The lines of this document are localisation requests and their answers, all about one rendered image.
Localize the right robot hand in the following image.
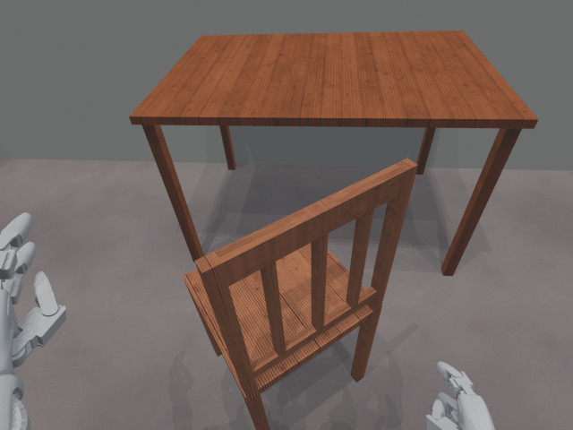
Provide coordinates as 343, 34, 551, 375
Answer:
426, 361, 495, 430

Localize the table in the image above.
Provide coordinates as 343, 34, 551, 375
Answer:
129, 30, 538, 276

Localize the left robot forearm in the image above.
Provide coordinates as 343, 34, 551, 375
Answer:
0, 374, 30, 430

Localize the chair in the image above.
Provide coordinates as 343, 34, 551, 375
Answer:
183, 159, 418, 430

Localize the left robot hand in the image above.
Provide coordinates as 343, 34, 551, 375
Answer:
0, 212, 66, 375

